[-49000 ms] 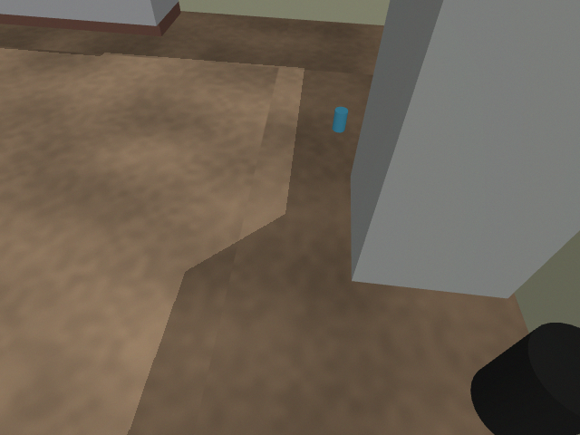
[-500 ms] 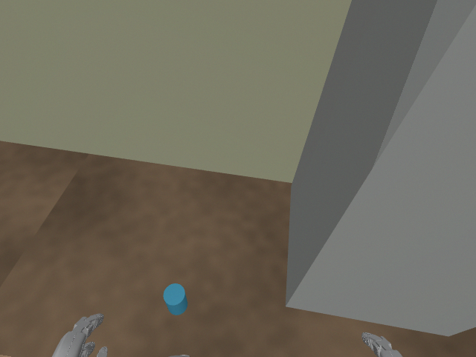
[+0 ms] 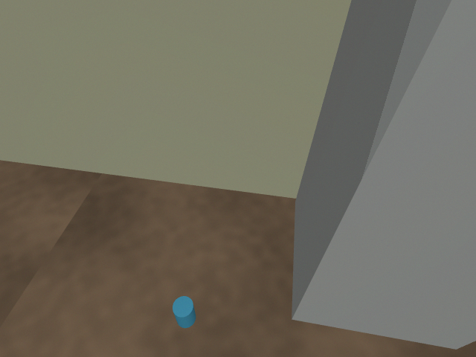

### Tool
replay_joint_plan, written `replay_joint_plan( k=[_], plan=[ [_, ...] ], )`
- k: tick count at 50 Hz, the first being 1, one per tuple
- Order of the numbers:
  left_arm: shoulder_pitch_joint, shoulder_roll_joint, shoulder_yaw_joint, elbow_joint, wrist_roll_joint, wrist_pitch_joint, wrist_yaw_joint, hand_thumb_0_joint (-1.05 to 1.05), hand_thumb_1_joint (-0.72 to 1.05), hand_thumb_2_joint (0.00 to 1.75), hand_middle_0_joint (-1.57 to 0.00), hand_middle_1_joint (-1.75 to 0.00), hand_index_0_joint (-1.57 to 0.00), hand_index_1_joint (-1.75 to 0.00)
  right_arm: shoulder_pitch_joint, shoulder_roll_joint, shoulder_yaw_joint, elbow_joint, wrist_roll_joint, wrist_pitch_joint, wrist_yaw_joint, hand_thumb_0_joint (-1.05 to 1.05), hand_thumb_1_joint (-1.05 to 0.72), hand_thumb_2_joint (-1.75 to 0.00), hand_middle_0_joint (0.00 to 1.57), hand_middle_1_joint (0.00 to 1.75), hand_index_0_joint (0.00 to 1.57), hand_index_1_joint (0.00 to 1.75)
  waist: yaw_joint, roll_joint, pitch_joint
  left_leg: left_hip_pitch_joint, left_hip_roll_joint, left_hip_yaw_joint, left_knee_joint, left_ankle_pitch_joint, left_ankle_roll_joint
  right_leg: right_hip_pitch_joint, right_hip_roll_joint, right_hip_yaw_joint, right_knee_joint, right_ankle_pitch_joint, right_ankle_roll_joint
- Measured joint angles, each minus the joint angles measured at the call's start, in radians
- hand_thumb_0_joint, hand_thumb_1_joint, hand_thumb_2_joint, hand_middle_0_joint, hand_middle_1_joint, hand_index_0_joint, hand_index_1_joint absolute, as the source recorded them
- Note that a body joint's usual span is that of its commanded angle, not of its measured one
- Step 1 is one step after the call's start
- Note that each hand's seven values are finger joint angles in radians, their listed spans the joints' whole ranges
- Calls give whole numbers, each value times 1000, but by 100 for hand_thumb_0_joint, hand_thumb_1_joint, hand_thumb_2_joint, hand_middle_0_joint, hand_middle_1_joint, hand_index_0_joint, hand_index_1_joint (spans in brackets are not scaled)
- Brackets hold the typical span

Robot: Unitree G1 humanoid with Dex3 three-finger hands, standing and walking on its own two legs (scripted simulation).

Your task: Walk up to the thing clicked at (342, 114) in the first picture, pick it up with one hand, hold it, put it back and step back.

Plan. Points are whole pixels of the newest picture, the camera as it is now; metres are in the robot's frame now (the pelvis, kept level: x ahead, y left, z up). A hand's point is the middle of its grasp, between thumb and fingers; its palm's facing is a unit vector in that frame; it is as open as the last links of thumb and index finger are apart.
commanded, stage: stand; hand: left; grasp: from the side
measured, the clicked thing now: (184, 312) +0.43 +0.20 -0.71
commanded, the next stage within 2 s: step back in 1.48 s
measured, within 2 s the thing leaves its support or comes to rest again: neither
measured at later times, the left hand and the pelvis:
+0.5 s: hand out of the picture +0.04 +0.24 -0.16, palm faces -0.02 -0.94 -0.35, open 7.4 cm; pelvis +0.00 -0.01 +0.00, yaw +0 degrees
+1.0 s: hand out of the picture +0.10 +0.24 -0.15, palm faces -0.01 -0.94 -0.34, open 7.4 cm; pelvis +0.03 -0.01 +0.01, yaw -1 degrees
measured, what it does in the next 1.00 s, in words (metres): stands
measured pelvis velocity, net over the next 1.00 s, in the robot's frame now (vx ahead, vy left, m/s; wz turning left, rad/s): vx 0.03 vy -0.01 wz -0.01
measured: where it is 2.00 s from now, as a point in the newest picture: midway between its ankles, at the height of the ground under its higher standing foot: outside the picture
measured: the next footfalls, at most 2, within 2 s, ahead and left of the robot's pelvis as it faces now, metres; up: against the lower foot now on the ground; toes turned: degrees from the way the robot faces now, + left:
left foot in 1.98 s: -0.05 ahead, +0.13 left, +0.00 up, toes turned -1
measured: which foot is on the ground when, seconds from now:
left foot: down 0.00-1.00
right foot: down 0.00-1.00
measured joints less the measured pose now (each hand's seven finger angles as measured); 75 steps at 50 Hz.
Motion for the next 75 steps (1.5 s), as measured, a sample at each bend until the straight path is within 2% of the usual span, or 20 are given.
replay_joint_plan(
  k=[16, 47, 75],
  plan=[
    [-22, 14, 2, 67, -3, -4, -5, 0, 91, 89, -21, -30, -20, -30, 1, -31, -4, 59, 5, 5, 5, 1, -90, -90, 20, 30, 20, 30, -6, 5, 0, 3, 15, -6, -38, 31, -13, 5, 16, -6, -44, 33, -12],
    [-95, 3, 8, 78, -14, -9, -10, 0, 91, 89, -21, -30, -20, -30, -50, -34, 14, 69, 12, -12, -3, 1, -90, -90, 20, 30, 20, 30, -10, 2, 0, 53, 20, 3, -96, 14, -17, 50, 22, 1, -99, 18, -13],
    [-88, 16, 18, 68, -19, -4, -14, 0, 91, 89, -21, -30, -20, -30, -57, -41, 11, 65, 16, -5, 3, 1, -90, -90, 20, 30, 20, 30, -15, -7, -4, 56, 21, 4, -101, 9, -16, 57, 23, 1, -113, 18, -12]
  ],
)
